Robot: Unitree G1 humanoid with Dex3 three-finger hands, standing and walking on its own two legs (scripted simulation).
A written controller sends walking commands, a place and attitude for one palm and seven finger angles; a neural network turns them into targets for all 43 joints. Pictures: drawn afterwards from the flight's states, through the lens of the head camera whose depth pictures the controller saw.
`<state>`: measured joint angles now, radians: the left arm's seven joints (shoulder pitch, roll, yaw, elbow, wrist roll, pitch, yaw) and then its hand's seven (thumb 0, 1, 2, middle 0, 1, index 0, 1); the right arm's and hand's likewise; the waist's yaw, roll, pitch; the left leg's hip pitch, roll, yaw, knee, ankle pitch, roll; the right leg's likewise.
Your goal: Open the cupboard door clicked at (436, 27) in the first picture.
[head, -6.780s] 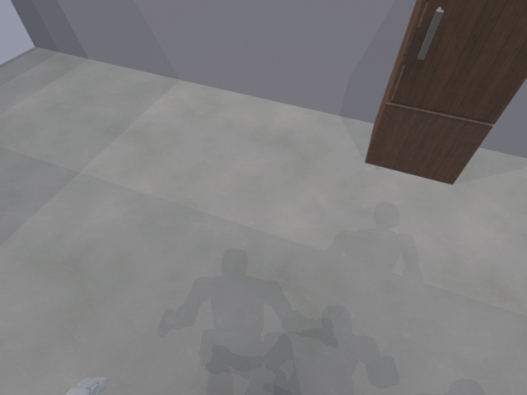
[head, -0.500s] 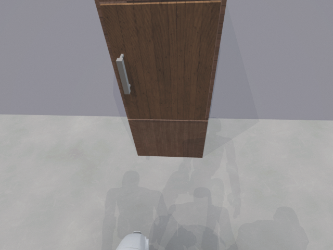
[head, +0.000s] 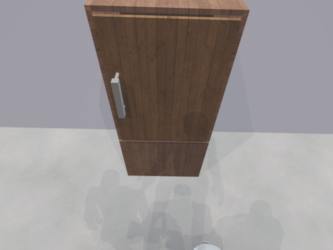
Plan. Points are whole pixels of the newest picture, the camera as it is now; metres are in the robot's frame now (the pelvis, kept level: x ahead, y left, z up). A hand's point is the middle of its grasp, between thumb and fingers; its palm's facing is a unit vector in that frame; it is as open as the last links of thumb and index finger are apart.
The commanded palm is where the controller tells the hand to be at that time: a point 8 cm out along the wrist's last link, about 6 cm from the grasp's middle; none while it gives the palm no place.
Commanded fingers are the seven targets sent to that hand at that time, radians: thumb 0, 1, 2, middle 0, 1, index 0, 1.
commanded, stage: take the last steps up to it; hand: left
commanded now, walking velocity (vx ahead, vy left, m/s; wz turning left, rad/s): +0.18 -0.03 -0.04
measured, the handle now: (119, 96) +0.63 +0.22 -0.03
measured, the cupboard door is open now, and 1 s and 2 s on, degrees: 0 0 0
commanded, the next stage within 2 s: come to a stop and stand still in 0.06 s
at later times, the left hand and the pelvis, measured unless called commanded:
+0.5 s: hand (107, 244) +0.17 +0.18 -0.18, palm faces +0.03 -0.97 -0.22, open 7.3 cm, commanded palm none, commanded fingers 0.00 0.90 0.90 -0.20 -0.30 -0.20 -0.30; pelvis +0.10 -0.01 -0.01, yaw +0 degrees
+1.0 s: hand out of the picture +0.10 +0.18 -0.18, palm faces -0.01 -0.98 -0.21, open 7.4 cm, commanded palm none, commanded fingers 0.00 0.90 0.90 -0.20 -0.30 -0.20 -0.30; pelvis +0.06 -0.01 +0.00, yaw -2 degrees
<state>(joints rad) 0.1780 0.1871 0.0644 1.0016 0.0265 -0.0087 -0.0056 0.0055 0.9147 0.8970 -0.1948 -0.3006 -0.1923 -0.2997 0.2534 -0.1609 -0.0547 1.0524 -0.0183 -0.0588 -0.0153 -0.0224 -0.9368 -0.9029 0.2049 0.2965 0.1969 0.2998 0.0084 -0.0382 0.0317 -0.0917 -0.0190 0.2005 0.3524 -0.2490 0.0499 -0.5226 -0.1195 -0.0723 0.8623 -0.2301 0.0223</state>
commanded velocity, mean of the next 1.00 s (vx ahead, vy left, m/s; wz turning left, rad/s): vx -0.06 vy -0.03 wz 0.00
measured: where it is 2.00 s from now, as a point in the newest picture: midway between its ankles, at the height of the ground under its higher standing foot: outside the picture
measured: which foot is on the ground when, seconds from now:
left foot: down 0.00-0.16, up 0.18-0.52, down 0.54-1.00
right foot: up 0.00-0.12, down 0.14-0.56, up 0.58-1.00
